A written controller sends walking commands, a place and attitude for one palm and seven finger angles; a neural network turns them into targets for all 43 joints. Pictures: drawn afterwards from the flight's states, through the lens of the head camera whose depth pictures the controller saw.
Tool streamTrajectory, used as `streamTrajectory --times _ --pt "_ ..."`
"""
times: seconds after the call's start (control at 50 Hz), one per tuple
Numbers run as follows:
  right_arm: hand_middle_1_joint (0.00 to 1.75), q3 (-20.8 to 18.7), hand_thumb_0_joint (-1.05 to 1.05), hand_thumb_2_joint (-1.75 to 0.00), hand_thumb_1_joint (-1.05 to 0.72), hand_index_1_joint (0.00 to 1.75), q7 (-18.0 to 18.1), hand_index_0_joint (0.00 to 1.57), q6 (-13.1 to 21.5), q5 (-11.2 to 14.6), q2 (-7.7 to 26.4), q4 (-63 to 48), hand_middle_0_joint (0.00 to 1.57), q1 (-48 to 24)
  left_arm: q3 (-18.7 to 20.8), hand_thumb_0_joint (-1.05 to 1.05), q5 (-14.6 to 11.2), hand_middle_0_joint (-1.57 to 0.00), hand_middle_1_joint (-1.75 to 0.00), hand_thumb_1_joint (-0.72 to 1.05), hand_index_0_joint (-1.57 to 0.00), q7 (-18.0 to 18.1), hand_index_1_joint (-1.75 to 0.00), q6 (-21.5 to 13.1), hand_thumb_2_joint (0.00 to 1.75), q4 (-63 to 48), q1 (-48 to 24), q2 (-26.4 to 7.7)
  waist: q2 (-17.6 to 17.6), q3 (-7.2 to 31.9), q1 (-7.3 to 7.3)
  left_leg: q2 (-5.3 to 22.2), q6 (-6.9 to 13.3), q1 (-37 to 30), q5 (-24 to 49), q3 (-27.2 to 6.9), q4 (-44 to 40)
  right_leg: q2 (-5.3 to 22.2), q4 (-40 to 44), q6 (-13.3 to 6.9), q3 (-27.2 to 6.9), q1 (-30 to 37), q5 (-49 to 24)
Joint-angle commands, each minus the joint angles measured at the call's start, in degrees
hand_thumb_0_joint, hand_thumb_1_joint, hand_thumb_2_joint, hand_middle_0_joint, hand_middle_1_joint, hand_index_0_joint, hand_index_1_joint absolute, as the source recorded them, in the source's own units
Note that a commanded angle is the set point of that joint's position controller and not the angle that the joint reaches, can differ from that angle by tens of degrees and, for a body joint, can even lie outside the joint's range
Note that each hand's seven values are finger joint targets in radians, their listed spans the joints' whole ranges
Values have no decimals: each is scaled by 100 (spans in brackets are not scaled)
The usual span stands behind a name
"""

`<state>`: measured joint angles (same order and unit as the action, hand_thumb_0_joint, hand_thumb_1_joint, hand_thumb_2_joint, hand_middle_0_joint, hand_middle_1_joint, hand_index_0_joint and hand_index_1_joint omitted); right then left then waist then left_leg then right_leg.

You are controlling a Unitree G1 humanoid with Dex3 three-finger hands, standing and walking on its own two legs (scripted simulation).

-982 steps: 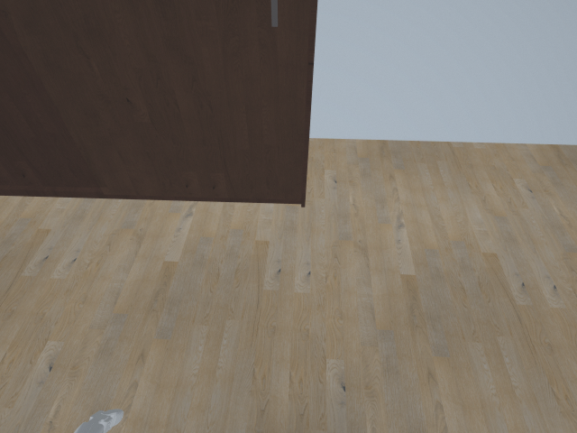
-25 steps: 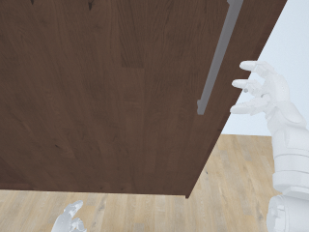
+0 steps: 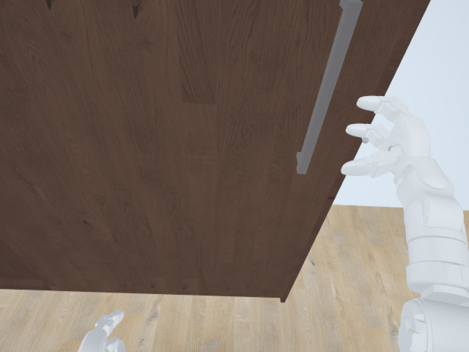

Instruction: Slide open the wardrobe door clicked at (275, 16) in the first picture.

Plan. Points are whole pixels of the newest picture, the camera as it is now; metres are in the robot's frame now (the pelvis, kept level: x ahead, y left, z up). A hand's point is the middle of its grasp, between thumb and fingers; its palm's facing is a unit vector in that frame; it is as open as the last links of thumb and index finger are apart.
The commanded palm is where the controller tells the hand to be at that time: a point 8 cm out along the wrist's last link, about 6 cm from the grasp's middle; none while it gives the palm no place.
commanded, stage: move the hooked fingers beside the handle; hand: right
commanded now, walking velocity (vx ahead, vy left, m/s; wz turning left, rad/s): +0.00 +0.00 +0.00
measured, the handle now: (319, 100) +0.48 -0.10 +0.22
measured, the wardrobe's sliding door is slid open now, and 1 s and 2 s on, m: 0.00 0.00 0.00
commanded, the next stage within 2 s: feel for the door with the fingertips in 0.40 s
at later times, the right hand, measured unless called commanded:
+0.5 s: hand (360, 134) +0.43 -0.16 +0.20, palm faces -0.04 +1.00 +0.00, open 14.0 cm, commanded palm +0.40 -0.21 +0.21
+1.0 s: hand (338, 130) +0.43 -0.12 +0.20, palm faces -0.04 +1.00 +0.02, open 14.0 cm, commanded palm +0.41 -0.18 +0.21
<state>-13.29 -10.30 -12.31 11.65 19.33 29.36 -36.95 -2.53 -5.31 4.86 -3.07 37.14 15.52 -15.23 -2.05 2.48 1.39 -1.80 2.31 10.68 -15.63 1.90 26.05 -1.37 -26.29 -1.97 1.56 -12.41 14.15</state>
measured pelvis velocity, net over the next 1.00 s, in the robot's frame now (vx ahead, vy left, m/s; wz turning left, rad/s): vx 0.00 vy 0.00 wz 0.01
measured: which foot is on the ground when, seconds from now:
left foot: down 0.00-1.00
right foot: down 0.00-1.00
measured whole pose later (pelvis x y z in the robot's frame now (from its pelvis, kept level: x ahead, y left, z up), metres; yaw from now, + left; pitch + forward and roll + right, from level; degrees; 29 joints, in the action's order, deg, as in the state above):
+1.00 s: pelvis +0.00 +0.00 +0.00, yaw +0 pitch +1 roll +0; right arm -10.3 -4.7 -13.5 10.1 14.0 32.1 -42.0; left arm -3.3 -4.1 4.3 -0.9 36.6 13.3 -13.5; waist -1.6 2.4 1.5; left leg -1.8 2.1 10.3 -15.0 1.6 24.7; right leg -1.4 -25.1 -2.1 1.8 -12.0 13.7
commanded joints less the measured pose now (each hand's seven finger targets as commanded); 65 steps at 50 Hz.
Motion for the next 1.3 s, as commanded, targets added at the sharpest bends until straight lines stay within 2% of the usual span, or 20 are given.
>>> streamTrajectory --times 0.0,0.22,0.26,0.28,0.34,0.4,0.46,0.5,0.6,0.64,0.74,0.8,0.84,0.96,1.0,1.14,1.16,1.18,1.24,1.28 --pt "120 -58 0 -30 50 120 78 30 445 100 1045 -1238 30 -3462 194 0 10 -20 -30 90 -20 93 -30 -299 90 -746 -517 -657 123 1474 169 182 -57 205 1485 -169 -367 166 136 -129 -326 1066 -1187" --pt "120 -314 0 -30 50 120 132 30 631 -28 1299 -181 30 -3349 196 0 45 -20 -30 90 -20 30 -30 -225 90 -741 -321 -679 366 1501 41 209 -48 -40 1766 -174 -299 166 176 -111 -283 739 -1324" --pt "120 -464 0 -30 50 120 104 30 725 -51 1475 -432 30 -3219 218 0 55 -20 -30 90 -20 16 -30 -207 90 -832 -326 -694 311 1757 -36 208 -38 -234 2022 -187 -248 169 160 -123 -262 842 -1589" --pt "120 -443 0 -30 50 120 77 30 743 -42 1420 -587 30 -3168 212 0 57 -20 -30 90 -20 6 -30 -209 90 -888 -348 -670 93 1816 -70 211 -29 -270 2122 -192 -229 170 151 -112 -239 905 -1697" --pt "120 -342 0 -30 50 120 4 30 755 20 1311 -744 30 -3065 232 0 34 -20 -30 90 -20 6 -30 -205 90 -903 -352 -685 286 1672 -28 179 -39 -231 2119 -165 -266 198 150 -129 -239 915 -1722" --pt "120 -139 0 -30 50 120 -10 30 629 39 1079 -896 30 -3257 234 0 8 -20 -30 90 -20 20 -30 -219 90 -851 -345 -676 56 1541 71 144 -41 58 1869 -143 -331 204 167 -109 -270 1057 -1585" --pt "120 -326 0 -30 50 120 53 30 568 43 1283 -1002 30 -3268 253 0 32 -20 -30 90 -20 45 -30 -238 90 -810 -316 -716 187 1649 45 129 -34 7 1810 -141 -359 204 184 -113 -306 1099 -1594" --pt "120 -23 0 -30 50 120 76 30 561 36 912 -1185 30 -3446 234 0 36 -20 -30 90 -20 30 -30 -274 90 -809 -367 -666 -165 1679 85 135 -16 132 1749 -133 -339 198 179 -86 -326 1247 -1620" --pt "120 137 0 -30 50 120 194 30 450 73 532 -1137 30 -3142 248 0 57 -20 -30 90 -20 -25 -30 -276 90 -736 -372 -641 97 1662 63 107 -21 197 1889 -66 -300 222 133 -49 -366 1338 -1891" --pt "120 -111 0 -30 50 120 307 30 388 55 775 -1103 30 -3008 269 0 81 -20 -30 90 -20 -34 -30 -234 90 -720 -363 -662 289 1645 -21 102 -26 85 1908 -77 -330 213 146 -67 -336 1211 -1843" --pt "120 -131 0 -30 50 120 496 30 305 -47 767 -1202 30 -2976 227 0 104 -20 -30 90 -20 -56 -30 -98 90 -826 -484 -606 333 1621 -77 135 -47 -170 2071 -126 -313 180 182 -96 -229 994 -1797" --pt "120 146 0 -30 50 120 544 30 334 -76 421 -1430 30 -3171 199 0 100 -20 -30 90 -20 -71 -30 -78 90 -888 -565 -536 174 1657 -18 131 -33 -129 2108 -129 -283 174 166 -80 -243 1132 -1873" --pt "120 40 0 -30 50 120 566 30 309 -48 527 -1290 30 -3077 217 0 105 -20 -30 90 -20 -49 -30 -37 90 -853 -548 -570 447 1604 -16 113 -50 -149 2076 -124 -329 194 174 -96 -239 1095 -1804" --pt "120 -103 0 -30 50 120 621 30 299 -136 802 -909 30 -3574 185 0 135 -20 -30 90 -20 20 -30 23 90 -769 -480 -560 299 1572 52 142 -58 -152 1945 -177 -388 143 205 -112 -226 976 -1567" --pt "120 114 0 -30 50 120 566 30 359 -121 538 -837 30 -3691 186 0 126 -20 -30 90 -20 15 -30 0 90 -771 -451 -535 266 1621 97 136 -55 -121 2025 -171 -371 139 177 -110 -225 1039 -1628" --pt "120 108 0 -30 50 120 448 30 515 -99 602 -323 30 -3917 227 0 110 -20 -30 90 -20 21 -30 -48 90 -684 -292 -601 319 1479 173 127 -77 27 1904 -177 -426 127 161 -133 -220 924 -1451" --pt "120 188 0 -30 50 120 460 30 550 -129 592 -366 30 -4187 218 0 110 -20 -30 90 -20 23 -30 -63 90 -651 -262 -604 159 1510 217 133 -65 87 1832 -176 -419 122 165 -128 -252 956 -1420" --pt "120 321 0 -30 50 120 467 30 573 -114 396 -299 30 -4342 225 0 114 -20 -30 90 -20 19 -30 -95 90 -622 -233 -587 259 1506 267 123 -70 162 1782 -161 -420 123 161 -129 -280 985 -1398" --pt "120 99 0 -30 50 120 483 30 666 -115 621 -127 30 -4193 262 0 135 -20 -30 90 -20 4 -30 -138 90 -574 -121 -630 294 1672 189 113 -67 74 1803 -170 -404 116 139 -140 -277 967 -1432" --pt "120 271 0 -30 50 120 437 30 715 -103 404 -152 30 -4218 249 0 122 -20 -30 90 -20 -10 -30 -173 90 -594 -147 -605 218 1723 201 119 -59 99 1785 -165 -386 111 141 -131 -270 1004 -1410"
